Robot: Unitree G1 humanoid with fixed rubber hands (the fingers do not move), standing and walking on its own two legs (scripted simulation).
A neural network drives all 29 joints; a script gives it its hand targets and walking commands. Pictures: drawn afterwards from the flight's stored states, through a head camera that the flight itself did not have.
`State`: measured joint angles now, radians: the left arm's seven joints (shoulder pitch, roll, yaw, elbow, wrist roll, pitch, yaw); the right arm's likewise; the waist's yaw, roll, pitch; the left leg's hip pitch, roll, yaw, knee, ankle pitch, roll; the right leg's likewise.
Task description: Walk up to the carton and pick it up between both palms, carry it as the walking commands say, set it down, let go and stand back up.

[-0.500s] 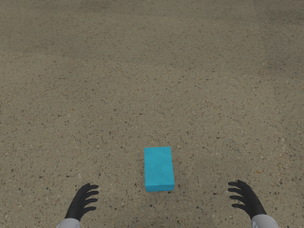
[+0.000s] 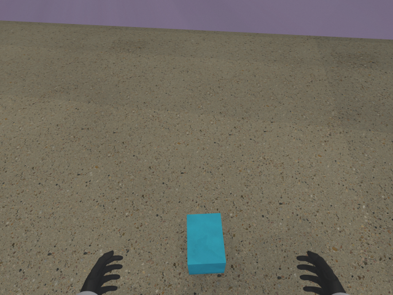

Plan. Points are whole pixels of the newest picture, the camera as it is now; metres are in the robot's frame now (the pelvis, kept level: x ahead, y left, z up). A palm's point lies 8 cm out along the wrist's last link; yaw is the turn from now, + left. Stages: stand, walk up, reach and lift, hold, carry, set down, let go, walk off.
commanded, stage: stand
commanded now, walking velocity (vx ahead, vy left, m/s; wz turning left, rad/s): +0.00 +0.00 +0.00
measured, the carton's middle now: (205, 243) +0.48 +0.01 -0.69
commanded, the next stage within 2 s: none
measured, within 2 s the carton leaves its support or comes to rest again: neither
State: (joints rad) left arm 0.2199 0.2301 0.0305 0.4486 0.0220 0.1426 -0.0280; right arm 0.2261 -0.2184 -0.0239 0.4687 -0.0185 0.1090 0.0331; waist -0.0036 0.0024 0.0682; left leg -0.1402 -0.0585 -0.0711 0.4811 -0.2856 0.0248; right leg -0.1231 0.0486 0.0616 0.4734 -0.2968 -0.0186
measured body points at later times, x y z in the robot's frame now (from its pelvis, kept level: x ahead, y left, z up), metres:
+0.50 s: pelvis +0.02 +0.00 +0.00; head +0.03 +0.01 +0.45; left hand +0.15 +0.29 -0.11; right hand +0.15 -0.29 -0.10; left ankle -0.02 +0.10 -0.74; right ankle -0.02 -0.11 -0.74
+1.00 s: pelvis +0.01 +0.00 +0.01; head +0.01 +0.01 +0.46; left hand +0.12 +0.31 -0.11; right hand +0.12 -0.30 -0.10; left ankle -0.02 +0.10 -0.74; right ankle -0.02 -0.11 -0.74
